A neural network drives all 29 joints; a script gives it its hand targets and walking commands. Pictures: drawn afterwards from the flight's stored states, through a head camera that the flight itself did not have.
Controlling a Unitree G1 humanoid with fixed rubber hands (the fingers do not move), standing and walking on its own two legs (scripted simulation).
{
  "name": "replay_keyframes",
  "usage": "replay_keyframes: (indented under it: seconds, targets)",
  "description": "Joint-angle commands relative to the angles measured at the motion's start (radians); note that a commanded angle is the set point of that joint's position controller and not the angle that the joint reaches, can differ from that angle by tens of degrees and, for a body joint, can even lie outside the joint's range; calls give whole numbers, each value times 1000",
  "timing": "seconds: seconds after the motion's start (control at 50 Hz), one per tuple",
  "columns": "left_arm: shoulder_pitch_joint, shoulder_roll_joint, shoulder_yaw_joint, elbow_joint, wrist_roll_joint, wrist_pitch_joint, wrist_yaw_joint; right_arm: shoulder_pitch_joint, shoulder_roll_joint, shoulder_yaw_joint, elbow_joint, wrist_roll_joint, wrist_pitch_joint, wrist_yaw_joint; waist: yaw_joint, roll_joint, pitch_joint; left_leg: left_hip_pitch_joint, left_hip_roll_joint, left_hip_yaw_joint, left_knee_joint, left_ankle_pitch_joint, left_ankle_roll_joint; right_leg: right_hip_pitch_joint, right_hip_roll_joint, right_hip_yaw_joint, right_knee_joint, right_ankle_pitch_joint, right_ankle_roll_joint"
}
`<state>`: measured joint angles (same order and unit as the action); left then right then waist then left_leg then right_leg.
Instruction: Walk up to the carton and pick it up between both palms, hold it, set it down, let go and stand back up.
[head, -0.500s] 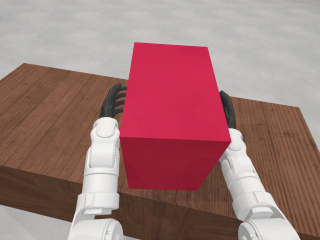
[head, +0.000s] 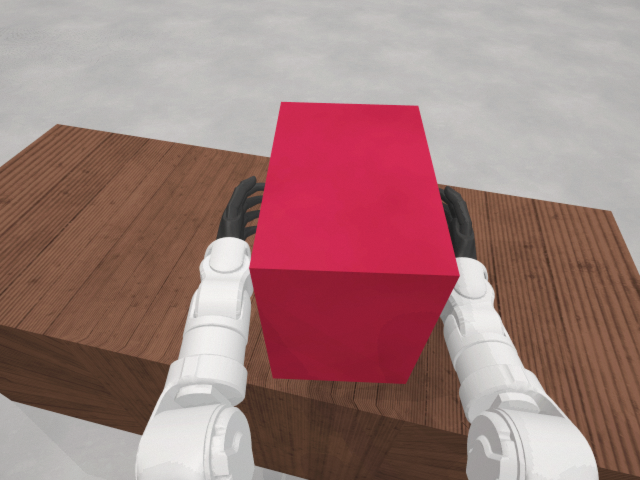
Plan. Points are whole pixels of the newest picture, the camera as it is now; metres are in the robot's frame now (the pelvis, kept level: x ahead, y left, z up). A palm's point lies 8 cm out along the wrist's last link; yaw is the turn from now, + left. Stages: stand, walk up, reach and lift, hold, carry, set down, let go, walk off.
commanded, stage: set down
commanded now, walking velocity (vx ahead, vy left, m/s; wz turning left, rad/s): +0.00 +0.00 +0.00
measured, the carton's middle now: (344, 244) +0.42 -0.01 +0.06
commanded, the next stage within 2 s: none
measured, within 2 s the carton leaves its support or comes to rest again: rests again in 1.78 s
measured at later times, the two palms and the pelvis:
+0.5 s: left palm (241, 239) +0.41 +0.13 +0.08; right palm (450, 254) +0.39 -0.16 +0.08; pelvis +0.01 +0.01 +0.00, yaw +0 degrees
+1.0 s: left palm (252, 245) +0.43 +0.12 +0.04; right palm (447, 256) +0.41 -0.16 +0.05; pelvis +0.02 +0.00 +0.00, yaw -1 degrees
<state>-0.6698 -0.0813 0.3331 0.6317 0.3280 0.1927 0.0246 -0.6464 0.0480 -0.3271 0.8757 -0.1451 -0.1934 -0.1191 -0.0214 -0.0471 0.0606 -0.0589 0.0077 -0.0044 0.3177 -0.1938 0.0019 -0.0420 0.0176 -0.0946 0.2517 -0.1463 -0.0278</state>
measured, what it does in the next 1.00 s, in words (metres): stands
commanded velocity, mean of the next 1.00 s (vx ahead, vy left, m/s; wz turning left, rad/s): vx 0.00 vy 0.00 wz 0.00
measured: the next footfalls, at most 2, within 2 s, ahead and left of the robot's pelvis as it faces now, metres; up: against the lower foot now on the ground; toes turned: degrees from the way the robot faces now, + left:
none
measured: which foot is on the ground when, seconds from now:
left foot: down 0.00-1.00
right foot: down 0.00-1.00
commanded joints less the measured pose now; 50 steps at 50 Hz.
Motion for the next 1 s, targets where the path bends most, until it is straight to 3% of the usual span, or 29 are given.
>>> replay_keyframes:
  seconds: [0.0,0.08,0.12,0.18,0.24,0.32,0.44,0.52,0.6,0.74,0.8,0.98]
  targets:
    - [-649,-502,-323,-70,-45,-104,-118,-712,455,270,-150,-59,-78,131,-2,44,-555,-10,-17,83,-28,299,-36,282,-10,-23,54,446,67]
    - [-691,-525,-362,-79,-69,-147,-97,-714,502,268,-172,-81,-102,127,-17,59,-652,20,-21,77,-4,388,-52,240,-11,-30,72,545,74]
    - [-695,-522,-340,-54,-60,-160,-94,-702,506,263,-136,-92,-98,128,-19,56,-639,-3,-23,76,-6,370,-50,245,-18,-20,73,555,77]
    - [-653,-501,-278,18,-27,-149,-110,-661,479,208,-75,-116,-79,132,-25,52,-538,-37,-15,78,-34,292,-42,236,-23,-20,54,466,71]
    - [-643,-494,-247,33,-32,-151,-118,-688,499,205,-115,-132,-91,139,-3,19,-555,-67,-18,88,-39,283,-29,259,-23,-18,61,486,75]
    - [-654,-492,-221,56,-9,-171,-108,-701,502,188,-113,-152,-105,152,7,31,-583,-67,-14,95,-37,302,-32,260,-22,-23,73,513,73]
    - [-691,-512,-251,43,-14,-220,-83,-677,498,143,-72,-191,-137,165,-17,76,-672,18,3,81,15,452,-65,170,-3,-38,73,520,53]
    - [-694,-511,-248,70,-7,-248,-66,-673,493,140,-45,-200,-149,171,-5,78,-704,33,13,80,33,505,-65,137,-1,-31,72,521,49]
    - [-706,-527,-254,101,-16,-270,-56,-692,494,122,-31,-220,-166,176,-16,62,-737,37,23,76,47,534,-67,100,5,-39,74,516,46]
    - [-713,-487,-193,175,8,-315,-59,-671,516,93,29,-257,-167,178,-10,50,-741,-105,11,91,17,424,-47,185,-20,-10,105,593,55]
    - [-727,-497,-194,176,12,-337,-56,-675,534,86,28,-272,-183,178,-15,56,-778,-127,12,91,24,462,-46,199,-22,-11,128,666,58]
    - [-744,-493,-168,239,23,-383,-44,-669,530,46,87,-301,-197,180,-22,82,-808,-110,25,78,45,510,-54,121,-24,-9,131,658,45]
